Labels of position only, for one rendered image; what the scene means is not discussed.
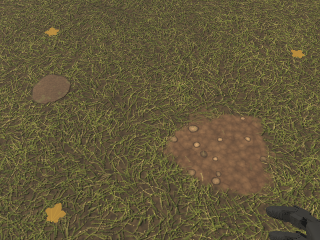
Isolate robot right hand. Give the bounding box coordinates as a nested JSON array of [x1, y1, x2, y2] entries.
[[266, 205, 320, 240]]

